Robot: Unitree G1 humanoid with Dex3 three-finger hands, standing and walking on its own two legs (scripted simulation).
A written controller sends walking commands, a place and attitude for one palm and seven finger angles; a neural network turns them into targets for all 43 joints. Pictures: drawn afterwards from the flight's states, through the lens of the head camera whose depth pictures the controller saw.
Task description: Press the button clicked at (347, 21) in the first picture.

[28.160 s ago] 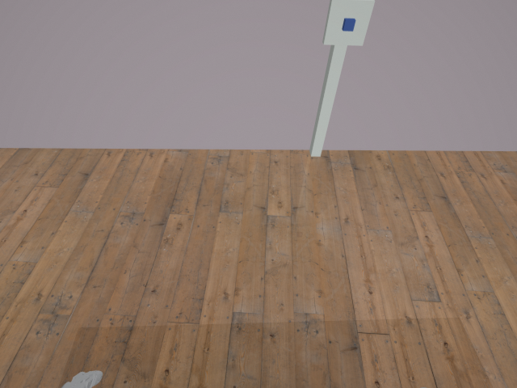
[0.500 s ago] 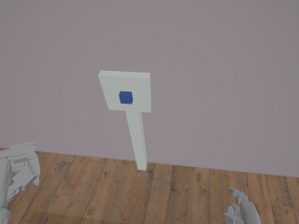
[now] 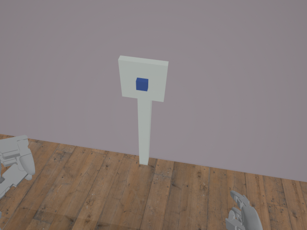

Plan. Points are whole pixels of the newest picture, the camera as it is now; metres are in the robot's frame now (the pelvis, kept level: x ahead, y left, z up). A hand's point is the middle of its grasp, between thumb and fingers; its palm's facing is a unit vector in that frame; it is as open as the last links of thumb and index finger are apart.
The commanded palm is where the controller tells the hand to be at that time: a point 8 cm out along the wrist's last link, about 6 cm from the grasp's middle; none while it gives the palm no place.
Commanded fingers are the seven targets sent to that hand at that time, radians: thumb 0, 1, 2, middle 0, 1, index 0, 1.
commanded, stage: step back with the hand held close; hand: left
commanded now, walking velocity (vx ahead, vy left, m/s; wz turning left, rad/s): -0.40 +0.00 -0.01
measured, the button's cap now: (142, 83) +0.62 +0.08 +0.01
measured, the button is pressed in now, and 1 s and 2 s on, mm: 0 0 0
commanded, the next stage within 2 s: stop stepping back and stand still in 0.50 s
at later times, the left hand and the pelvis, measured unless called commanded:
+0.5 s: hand out of the picture +0.13 +0.25 +0.17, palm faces +0.31 -0.84 -0.44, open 3.1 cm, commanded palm +0.05 +0.29 +0.18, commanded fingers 0.00 0.90 0.90 -1.30 -1.50 -1.30 -1.50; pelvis -0.09 +0.01 +0.00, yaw -2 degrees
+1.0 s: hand out of the picture +0.02 +0.24 +0.16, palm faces +0.36 -0.86 -0.36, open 3.1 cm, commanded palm -0.05 +0.27 +0.18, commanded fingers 0.00 0.90 0.90 -1.30 -1.50 -1.30 -1.50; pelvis -0.21 +0.00 +0.00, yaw -4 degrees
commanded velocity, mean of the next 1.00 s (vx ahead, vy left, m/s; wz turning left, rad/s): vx -0.14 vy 0.01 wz -0.04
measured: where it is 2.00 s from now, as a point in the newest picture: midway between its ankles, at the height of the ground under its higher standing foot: outside the picture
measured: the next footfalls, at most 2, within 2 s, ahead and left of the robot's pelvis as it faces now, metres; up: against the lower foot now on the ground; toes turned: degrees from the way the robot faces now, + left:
right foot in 0.06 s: -0.03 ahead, -0.12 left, +0.00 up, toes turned +6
right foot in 0.68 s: -0.20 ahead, -0.09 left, +0.00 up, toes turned -3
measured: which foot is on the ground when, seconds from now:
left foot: down 0.00-0.68, up 0.70-0.82, down 0.84-1.00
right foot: up 0.00-0.04, down 0.06-0.38, up 0.40-0.66, down 0.68-1.00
